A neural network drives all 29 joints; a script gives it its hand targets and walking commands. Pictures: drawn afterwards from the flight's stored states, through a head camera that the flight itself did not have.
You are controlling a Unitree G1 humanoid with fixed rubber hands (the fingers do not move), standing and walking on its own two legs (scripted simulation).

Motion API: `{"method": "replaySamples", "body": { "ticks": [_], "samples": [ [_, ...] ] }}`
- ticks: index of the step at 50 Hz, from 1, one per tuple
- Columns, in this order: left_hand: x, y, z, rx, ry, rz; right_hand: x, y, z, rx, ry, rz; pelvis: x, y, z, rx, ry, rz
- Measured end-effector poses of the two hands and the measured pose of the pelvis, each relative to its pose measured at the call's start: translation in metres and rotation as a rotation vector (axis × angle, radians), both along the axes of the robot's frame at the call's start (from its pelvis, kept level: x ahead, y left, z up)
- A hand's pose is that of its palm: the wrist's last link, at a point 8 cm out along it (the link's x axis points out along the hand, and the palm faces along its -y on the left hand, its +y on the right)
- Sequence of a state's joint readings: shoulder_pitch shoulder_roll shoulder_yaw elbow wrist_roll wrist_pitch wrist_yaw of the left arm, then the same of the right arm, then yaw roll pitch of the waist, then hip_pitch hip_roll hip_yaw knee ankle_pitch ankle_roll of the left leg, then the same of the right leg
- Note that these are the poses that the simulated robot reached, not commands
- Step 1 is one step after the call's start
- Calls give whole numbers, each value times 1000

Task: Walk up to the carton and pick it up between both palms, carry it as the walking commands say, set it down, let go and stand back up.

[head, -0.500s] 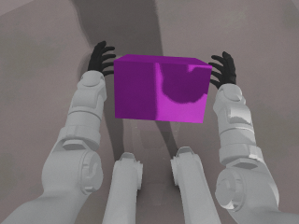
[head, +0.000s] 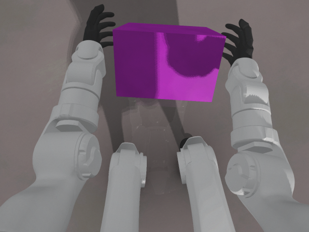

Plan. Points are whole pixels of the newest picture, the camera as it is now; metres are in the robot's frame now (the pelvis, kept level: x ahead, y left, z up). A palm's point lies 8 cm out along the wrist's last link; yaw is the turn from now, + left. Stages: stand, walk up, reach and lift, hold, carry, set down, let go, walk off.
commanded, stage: set down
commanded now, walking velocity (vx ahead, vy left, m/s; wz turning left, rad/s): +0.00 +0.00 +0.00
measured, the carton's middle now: (165, 58) +0.53 -0.04 -0.24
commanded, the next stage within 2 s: none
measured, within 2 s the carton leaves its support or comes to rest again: neither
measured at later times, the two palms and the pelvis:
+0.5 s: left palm (105, 44) +0.57 +0.12 -0.22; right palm (224, 60) +0.50 -0.20 -0.23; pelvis -0.03 +0.01 -0.05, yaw +0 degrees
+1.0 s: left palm (102, 45) +0.56 +0.13 -0.22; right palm (222, 59) +0.51 -0.20 -0.23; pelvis +0.00 +0.00 -0.07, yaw +1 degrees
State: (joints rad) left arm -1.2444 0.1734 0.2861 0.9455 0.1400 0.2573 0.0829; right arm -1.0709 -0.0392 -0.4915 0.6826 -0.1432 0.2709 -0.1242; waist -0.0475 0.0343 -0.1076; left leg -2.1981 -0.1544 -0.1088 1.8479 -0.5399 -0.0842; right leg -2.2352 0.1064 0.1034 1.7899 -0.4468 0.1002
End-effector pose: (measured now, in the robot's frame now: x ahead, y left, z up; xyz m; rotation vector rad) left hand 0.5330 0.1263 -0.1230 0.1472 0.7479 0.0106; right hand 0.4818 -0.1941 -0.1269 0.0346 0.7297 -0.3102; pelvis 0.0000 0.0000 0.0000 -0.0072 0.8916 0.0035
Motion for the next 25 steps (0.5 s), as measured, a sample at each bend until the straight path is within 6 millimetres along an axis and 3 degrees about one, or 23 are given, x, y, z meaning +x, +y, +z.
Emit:
{"method": "replaySamples", "body": {
  "ticks": [12, 20, 25],
  "samples": [
    [11, 2, -47, 11, 1, -14, 9, 1, -47, 7, 3, 16, -2, 2, -26, -10, -47, 10],
    [18, 3, -81, 16, -7, -10, 7, 2, -87, 24, -6, 21, -16, 5, -37, -13, -204, 24],
    [33, -3, -97, -18, -68, -7, 23, -4, -101, 36, -44, 55, -26, 6, -48, -17, -302, 21]
  ]
}}
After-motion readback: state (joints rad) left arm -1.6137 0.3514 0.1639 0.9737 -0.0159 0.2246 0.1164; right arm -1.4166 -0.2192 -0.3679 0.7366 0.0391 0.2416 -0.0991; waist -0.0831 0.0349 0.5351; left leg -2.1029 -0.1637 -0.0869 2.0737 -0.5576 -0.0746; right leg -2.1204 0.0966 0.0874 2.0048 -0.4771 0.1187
